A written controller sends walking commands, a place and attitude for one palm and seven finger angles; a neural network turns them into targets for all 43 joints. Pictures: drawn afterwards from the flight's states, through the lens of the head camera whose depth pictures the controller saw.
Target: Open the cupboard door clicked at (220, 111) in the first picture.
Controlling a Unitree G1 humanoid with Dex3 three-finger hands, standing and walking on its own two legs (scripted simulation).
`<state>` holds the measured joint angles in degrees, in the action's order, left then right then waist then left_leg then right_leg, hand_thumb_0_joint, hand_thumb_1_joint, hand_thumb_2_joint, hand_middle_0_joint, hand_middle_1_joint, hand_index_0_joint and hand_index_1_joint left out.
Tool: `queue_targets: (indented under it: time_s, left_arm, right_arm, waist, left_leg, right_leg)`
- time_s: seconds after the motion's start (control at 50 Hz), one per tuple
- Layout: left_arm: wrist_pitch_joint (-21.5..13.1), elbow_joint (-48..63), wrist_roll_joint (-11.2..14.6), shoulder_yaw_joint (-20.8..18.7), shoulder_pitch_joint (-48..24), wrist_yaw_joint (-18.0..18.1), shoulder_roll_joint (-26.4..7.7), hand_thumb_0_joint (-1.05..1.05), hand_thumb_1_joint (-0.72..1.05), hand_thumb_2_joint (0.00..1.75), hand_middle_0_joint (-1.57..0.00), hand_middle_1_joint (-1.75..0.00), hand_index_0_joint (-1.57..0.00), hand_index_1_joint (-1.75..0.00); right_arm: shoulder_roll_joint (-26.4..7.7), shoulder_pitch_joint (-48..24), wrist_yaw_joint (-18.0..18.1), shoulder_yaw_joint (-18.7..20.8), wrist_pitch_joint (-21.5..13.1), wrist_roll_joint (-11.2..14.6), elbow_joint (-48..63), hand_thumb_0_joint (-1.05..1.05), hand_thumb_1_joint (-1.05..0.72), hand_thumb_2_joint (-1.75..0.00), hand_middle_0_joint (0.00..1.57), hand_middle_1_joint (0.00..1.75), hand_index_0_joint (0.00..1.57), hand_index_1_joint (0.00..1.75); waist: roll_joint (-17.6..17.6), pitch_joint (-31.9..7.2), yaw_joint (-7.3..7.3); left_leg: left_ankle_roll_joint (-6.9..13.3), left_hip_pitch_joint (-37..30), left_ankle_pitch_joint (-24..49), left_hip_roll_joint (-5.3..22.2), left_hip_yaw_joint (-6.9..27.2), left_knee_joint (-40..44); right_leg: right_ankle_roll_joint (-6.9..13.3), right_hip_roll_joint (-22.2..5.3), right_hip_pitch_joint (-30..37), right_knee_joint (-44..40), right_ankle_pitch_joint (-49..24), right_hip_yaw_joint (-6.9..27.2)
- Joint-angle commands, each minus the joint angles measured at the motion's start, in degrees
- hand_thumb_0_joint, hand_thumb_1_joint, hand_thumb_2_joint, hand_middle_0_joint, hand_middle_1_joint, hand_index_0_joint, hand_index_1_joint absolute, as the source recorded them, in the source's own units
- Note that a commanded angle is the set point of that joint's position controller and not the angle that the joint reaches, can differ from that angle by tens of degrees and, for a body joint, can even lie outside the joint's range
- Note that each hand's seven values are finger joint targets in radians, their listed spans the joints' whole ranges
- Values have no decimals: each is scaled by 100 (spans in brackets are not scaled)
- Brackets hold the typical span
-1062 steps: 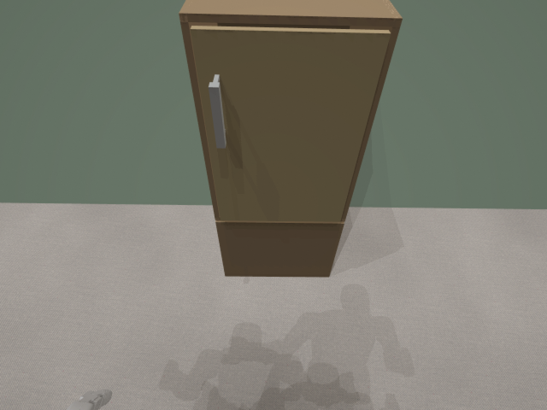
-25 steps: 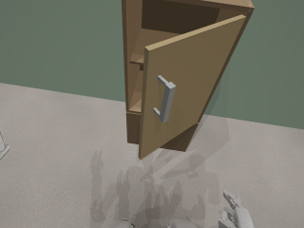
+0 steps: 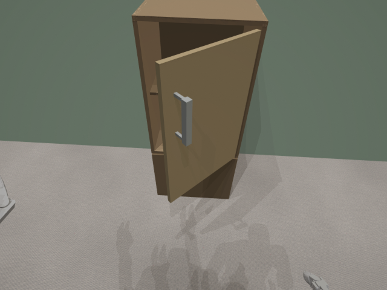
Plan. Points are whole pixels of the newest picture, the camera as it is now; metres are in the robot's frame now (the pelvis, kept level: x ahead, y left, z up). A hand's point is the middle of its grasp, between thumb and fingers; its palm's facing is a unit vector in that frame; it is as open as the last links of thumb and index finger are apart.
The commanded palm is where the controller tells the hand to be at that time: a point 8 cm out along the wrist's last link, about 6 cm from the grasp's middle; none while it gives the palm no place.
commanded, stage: stop stepping back and stand still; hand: left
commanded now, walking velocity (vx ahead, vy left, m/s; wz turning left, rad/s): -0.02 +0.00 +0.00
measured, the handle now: (182, 119) +0.55 +0.07 +0.07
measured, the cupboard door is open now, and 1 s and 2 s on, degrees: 45 45 45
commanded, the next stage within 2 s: let the arm hang, fingers relaxed in 1.32 s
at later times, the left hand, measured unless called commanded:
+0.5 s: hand (1, 259) +0.12 +0.25 +0.17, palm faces +0.50 -0.74 -0.45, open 7.4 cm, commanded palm +0.06 +0.28 +0.19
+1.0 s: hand out of the picture +0.12 +0.29 +0.16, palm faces +0.41 -0.78 -0.47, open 7.4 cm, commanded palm +0.06 +0.32 +0.19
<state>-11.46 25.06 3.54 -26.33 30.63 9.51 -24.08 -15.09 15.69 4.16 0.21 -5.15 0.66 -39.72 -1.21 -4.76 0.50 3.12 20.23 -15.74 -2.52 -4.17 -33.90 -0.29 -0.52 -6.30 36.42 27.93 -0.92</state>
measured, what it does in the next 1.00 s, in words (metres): steps on the spot: right foot, then left foot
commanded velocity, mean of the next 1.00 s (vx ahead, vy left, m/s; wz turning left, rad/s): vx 0.07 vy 0.02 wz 0.00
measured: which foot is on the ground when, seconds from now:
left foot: down 0.00-0.22, up 0.24-0.60, down 0.62-1.00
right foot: up 0.00-0.16, down 0.18-1.00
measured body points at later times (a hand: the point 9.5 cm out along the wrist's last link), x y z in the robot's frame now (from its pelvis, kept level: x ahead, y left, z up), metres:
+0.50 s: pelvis -0.07 -0.02 +0.03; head -0.08 -0.05 +0.47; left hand +0.09 +0.29 +0.20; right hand +0.07 -0.28 -0.08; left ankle -0.06 +0.13 -0.67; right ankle -0.03 -0.10 -0.72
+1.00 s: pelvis -0.07 +0.02 +0.02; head -0.06 +0.02 +0.46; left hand +0.09 +0.33 +0.18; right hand +0.09 -0.20 -0.08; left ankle -0.09 +0.12 -0.72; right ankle -0.04 -0.09 -0.72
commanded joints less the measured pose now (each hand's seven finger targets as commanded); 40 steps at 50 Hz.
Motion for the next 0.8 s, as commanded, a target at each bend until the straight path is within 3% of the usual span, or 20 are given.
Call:
queue_targets:
  time_s: [0.0,0.04,0.08,0.12,0.16,0.18,0.2,0.22,0.26,0.3,0.34,0.4,0.48,0.52,0.54,0.6,0.62,0.68,0.74,0.78]
  left_arm:
    - [-200,695,-158,-61,-1166,49,-931,0,90,90,-20,-30,-20,-30]
    - [-216,1289,-187,-294,-1170,36,-1205,0,90,90,-20,-30,-20,-30]
    - [-200,1471,-176,-409,-400,79,-1094,0,90,90,-20,-30,-20,-30]
    - [-256,1729,-190,-645,26,113,-1225,0,90,90,-20,-30,-20,-30]
    - [-323,1640,-264,-843,329,133,-1316,0,90,90,-20,-30,-20,-30]
    - [-342,1537,-292,-853,318,125,-1302,0,90,90,-20,-30,-20,-30]
    - [-316,1499,-281,-919,157,108,-1416,0,90,90,-20,-30,-20,-30]
    - [-372,1562,-224,-802,-366,92,-1323,0,90,90,-20,-30,-20,-30]
    - [-533,939,-219,-871,-547,-7,-1250,0,90,90,-20,-30,-20,-30]
    - [-555,190,-218,-583,-499,-76,-988,0,90,90,-20,-30,-20,-30]
    - [-560,-52,-218,-186,-859,-100,-728,0,90,90,-20,-30,-20,-30]
    - [-505,-153,-282,85,-827,-8,-573,0,90,90,-20,-30,-20,-30]
    - [-458,895,-308,-154,-698,140,-871,0,90,90,-20,-30,-20,-30]
    - [-468,1425,-308,-387,-717,208,-1055,0,90,90,-20,-30,-20,-30]
    - [-494,1602,-296,-571,-653,237,-1218,0,90,90,-20,-30,-20,-30]
    - [-601,2028,-277,-595,-626,258,-1080,0,90,90,-20,-30,-20,-30]
    - [-613,1957,-291,-673,-567,250,-1143,0,90,90,-20,-30,-20,-30]
    - [-525,1433,-255,-659,-125,135,-1028,0,90,90,-20,-30,-20,-30]
    - [-515,1004,-247,-409,-82,39,-782,0,90,90,-20,-30,-20,-30]
    - [-462,629,-165,-332,63,-11,-669,0,90,90,-20,-30,-20,-30]
  right_arm:
    - [-525,-625,7,251,-490,-75,991,0,-90,-90,20,30,20,30]
    - [-488,-881,-8,248,-585,-88,976,0,-90,-90,20,30,20,30]
    - [-380,-1037,-27,173,-593,-75,1096,0,-90,-90,20,30,20,30]
    - [-351,-1113,-22,162,-552,-72,1292,0,-90,-90,20,30,20,30]
    - [-301,-1074,-18,215,-442,-100,1401,0,-90,-90,20,30,20,30]
    - [-235,-1026,-32,257,-379,-115,1407,0,-90,-90,20,30,20,30]
    - [-198,-980,-52,317,-315,-93,1410,0,-90,-90,20,30,20,30]
    - [-393,-1047,-37,349,-346,-154,1274,0,-90,-90,20,30,20,30]
    - [-338,-754,-33,290,-415,-221,1007,0,-90,-90,20,30,20,30]
    - [-278,-632,-27,215,-343,-152,914,0,-90,-90,20,30,20,30]
    - [-349,-770,33,274,-398,-65,866,0,-90,-90,20,30,20,30]
    - [-392,-700,74,303,-517,-60,885,0,-90,-90,20,30,20,30]
    - [-351,-815,116,291,-657,-132,1028,0,-90,-90,20,30,20,30]
    - [-343,-727,125,288,-685,-173,1076,0,-90,-90,20,30,20,30]
    - [-393,-687,150,312,-672,-176,1081,0,-90,-90,20,30,20,30]
    - [-523,-698,65,334,-626,-123,1292,0,-90,-90,20,30,20,30]
    - [-455,-663,6,327,-661,-112,1289,0,-90,-90,20,30,20,30]
    - [-285,-671,-15,231,-662,-108,1172,0,-90,-90,20,30,20,30]
    - [-391,-627,-87,233,-633,-42,1137,0,-90,-90,20,30,20,30]
    - [-388,-567,-131,267,-567,1,1136,0,-90,-90,20,30,20,30]
  waist:
    - [861,-45,-174]
    - [478,220,-104]
    - [832,384,-17]
    - [1680,413,36]
    - [1524,360,96]
    - [554,482,126]
    - [-1181,570,115]
    - [-1219,888,22]
    - [-487,852,-263]
    - [-76,486,-268]
    - [-117,489,-212]
    - [-772,307,-102]
    - [-1493,128,63]
    - [-961,6,-6]
    - [-269,-44,-31]
    - [1591,-54,43]
    - [1483,-104,49]
    - [1898,363,-10]
    - [903,344,-114]
    - [-120,112,-155]
  left_leg:
    - [1131,-1773,2984,2007,2844,1322]
    - [833,-289,650,1850,2503,2009]
    - [538,803,-1539,1459,1770,2523]
    - [257,1911,-2762,1225,1277,2614]
    - [21,2654,-2994,888,776,1741]
    - [-151,2623,-2611,421,340,181]
    - [-308,2226,-1736,-9,25,-2408]
    - [-380,2251,-1058,26,594,-3842]
    - [-406,1837,-168,376,814,-4184]
    - [-415,1711,384,480,479,-3646]
    - [-381,1561,407,414,306,-3003]
    - [-258,851,-88,289,18,-1603]
    - [-111,-130,-456,177,-318,76]
    - [-92,-745,-278,134,-230,797]
    - [-77,-1015,-221,206,-79,1142]
    - [313,-1359,910,1509,1645,1681]
    - [296,-1484,2185,1639,1570,1565]
    - [171,-696,2270,1383,846,1447]
    - [-133,-236,2337,933,430,713]
    - [-317,-5,1183,658,375,486]
  right_leg:
    - [-177,88,-2212,1873,387,266]
    - [-67,-97,-1143,1566,296,379]
    - [8,18,-186,816,-88,-56]
    - [105,203,857,349,-335,-478]
    - [259,121,1476,-91,-169,-331]
    - [542,-351,894,-1047,586,579]
    - [1139,-1757,-648,-2694,2450,3137]
    - [1291,-2360,-1654,-3433,2918,4245]
    - [1039,-1909,-1993,-3086,2167,3079]
    - [779,-1372,-1476,-2718,1141,1730]
    - [461,-1249,-1031,-2603,85,1301]
    - [226,-1220,-783,-2717,21,1076]
    - [436,-1268,-557,-2785,390,1111]
    - [502,-1139,-562,-2440,117,1014]
    - [417,-1018,-556,-2133,-227,949]
    - [36,-82,-1069,-258,-1358,158]
    - [-10,-4,-1233,79,-1134,-92]
    - [-11,6,-781,-301,-913,-263]
    - [72,-107,168,-1058,-3212,8]
    - [257,-531,324,-1046,-3921,718]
